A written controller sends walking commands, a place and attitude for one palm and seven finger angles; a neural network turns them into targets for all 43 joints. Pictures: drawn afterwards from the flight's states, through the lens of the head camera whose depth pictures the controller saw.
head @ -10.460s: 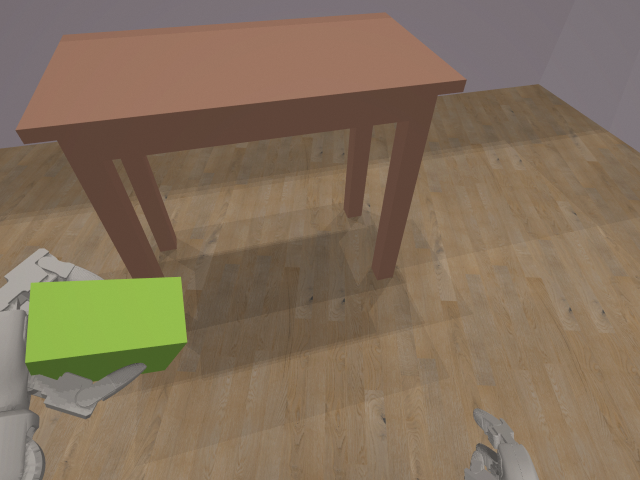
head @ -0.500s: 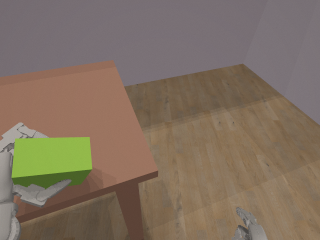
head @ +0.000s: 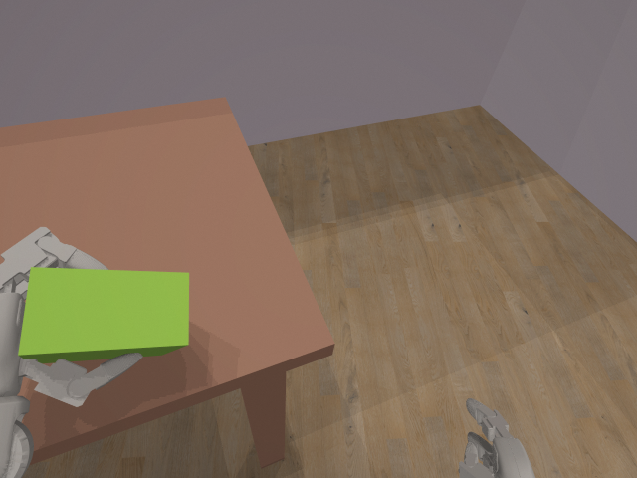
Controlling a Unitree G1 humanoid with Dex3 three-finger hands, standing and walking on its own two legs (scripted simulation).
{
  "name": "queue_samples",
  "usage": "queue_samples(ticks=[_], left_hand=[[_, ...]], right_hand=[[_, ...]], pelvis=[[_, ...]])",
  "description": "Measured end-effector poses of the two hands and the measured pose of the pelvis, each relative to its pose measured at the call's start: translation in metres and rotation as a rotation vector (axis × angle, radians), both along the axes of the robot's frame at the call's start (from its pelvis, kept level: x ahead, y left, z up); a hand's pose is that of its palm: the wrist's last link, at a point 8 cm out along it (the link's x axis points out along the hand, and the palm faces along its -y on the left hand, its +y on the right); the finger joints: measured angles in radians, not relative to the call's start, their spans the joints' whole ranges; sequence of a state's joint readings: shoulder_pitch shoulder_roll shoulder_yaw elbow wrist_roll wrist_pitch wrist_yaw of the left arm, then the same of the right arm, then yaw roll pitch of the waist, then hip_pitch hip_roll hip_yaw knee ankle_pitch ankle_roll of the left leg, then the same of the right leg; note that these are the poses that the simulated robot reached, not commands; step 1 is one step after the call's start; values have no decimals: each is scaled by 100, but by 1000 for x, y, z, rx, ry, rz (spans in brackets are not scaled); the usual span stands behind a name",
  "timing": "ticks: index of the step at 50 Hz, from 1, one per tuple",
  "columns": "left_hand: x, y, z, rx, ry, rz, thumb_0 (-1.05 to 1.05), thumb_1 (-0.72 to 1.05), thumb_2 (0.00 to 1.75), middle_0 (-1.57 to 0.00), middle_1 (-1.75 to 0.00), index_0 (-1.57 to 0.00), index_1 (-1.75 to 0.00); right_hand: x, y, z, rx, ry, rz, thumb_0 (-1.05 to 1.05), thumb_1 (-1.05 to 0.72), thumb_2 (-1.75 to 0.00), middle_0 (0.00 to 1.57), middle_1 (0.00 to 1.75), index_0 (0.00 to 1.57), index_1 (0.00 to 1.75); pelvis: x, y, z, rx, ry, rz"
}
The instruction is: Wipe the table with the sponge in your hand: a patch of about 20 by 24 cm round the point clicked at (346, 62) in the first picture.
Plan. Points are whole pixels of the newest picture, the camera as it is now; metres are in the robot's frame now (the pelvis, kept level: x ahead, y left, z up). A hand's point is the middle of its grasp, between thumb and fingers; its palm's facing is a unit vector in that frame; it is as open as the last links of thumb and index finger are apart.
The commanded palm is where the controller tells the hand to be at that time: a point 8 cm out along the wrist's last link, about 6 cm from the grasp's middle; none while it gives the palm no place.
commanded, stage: shuffle to correct the standing spot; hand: left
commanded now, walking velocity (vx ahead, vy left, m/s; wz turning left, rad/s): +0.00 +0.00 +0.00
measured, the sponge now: (131, 319) +0.23 +0.21 +0.14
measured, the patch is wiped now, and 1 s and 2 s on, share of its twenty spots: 0.00 0.00 0.00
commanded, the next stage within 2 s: come to a stop and stand still in 0.62 s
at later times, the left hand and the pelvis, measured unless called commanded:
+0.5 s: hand (78, 321) +0.21 +0.24 +0.16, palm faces +0.36 -0.83 -0.44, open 10.3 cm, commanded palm +0.15 +0.27 +0.18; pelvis -0.02 -0.01 -0.01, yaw -1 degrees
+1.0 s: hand (2, 454) +0.11 +0.24 +0.17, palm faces +0.32 -0.83 -0.46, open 10.3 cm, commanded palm +0.05 +0.27 +0.18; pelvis -0.12 +0.00 +0.00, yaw -2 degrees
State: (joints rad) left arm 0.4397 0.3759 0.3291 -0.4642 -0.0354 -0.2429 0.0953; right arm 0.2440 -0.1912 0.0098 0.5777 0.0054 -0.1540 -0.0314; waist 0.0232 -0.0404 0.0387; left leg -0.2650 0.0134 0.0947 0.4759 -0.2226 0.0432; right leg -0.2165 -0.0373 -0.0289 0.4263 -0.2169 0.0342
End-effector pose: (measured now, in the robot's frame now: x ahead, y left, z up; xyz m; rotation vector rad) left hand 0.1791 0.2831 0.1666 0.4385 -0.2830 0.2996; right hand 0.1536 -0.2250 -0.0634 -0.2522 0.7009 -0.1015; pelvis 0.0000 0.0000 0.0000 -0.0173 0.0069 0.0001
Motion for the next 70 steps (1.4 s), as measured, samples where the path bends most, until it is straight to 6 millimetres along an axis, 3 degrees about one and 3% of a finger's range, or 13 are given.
queue_samples(ticks=[7, 14, 20, 26, 33, 39, 46, 53, 60, 65, 70], left_hand=[[18, 24, 1, -10, -41, 77, -1, -52, 101, -71, -134, -74, -134], [25, 9, 3, 7, -30, -4, -1, -52, 101, -71, -134, -74, -134], [11, 2, 8, 72, -13, -18, -1, -52, 101, -71, -134, -74, -134], [-13, -8, 9, 80, -12, 13, -1, -52, 101, -71, -134, -74, -134], [-36, -7, 8, 69, -48, -25, -1, -52, 101, -71, -134, -74, -134], [-53, 8, 12, 90, -45, -37, -1, -52, 101, -71, -134, -74, -134], [-89, -5, 16, 92, -18, -60, -1, -52, 101, -71, -134, -74, -134], [-117, 2, 8, 39, 9, 9, -1, -52, 101, -71, -134, -74, -134], [-114, 12, -10, -48, -26, 14, -1, -52, 101, -71, -134, -74, -134], [-118, 6, 10, 9, -44, -14, -1, -52, 101, -71, -134, -74, -134], [-124, 3, 23, 86, -69, -4, -1, -52, 101, -71, -134, -74, -134]], right_hand=[[24, 13, 3, -8, -2, 38, 1, -91, -90, 20, 30, 20, 29], [47, 24, 11, 8, -58, 65, 1, -91, -90, 20, 30, 20, 30], [46, 26, 5, 39, -71, 82, 1, -91, -90, 20, 30, 20, 30], [24, 14, -11, 48, -25, 82, 1, -91, -90, 20, 30, 21, 30], [-28, -5, -19, -37, 64, 4, 1, -91, -90, 20, 30, 20, 30], [-75, 0, -11, -41, 89, -40, 1, -91, -90, 20, 30, 20, 29], [-117, 3, -11, 19, 50, -52, 1, -91, -90, 20, 30, 20, 30], [-142, -8, -15, 20, 67, -74, 1, -91, -90, 20, 30, 21, 30], [-154, -10, -11, -36, 28, -119, 1, -91, -90, 20, 30, 20, 29], [-157, 3, -4, 9, 12, -89, 1, -91, -90, 20, 30, 20, 29], [-149, 7, -17, 46, 34, -50, 1, -91, -90, 20, 30, 20, 30]], pelvis=[[14, 6, 0, -8, 2, 4], [12, 8, -2, -8, 5, -10], [0, 0, -6, -7, 2, -19], [-19, -10, -10, -25, 9, -9], [-41, 2, -11, -12, 42, -13], [-72, 5, -2, -20, 33, -20], [-101, 3, -4, -27, 16, -42], [-119, 3, -3, -8, -6, -54], [-128, 14, -10, 7, -40, -39], [-128, 11, -1, -2, -35, -28], [-122, 6, -4, -7, -26, -26]])
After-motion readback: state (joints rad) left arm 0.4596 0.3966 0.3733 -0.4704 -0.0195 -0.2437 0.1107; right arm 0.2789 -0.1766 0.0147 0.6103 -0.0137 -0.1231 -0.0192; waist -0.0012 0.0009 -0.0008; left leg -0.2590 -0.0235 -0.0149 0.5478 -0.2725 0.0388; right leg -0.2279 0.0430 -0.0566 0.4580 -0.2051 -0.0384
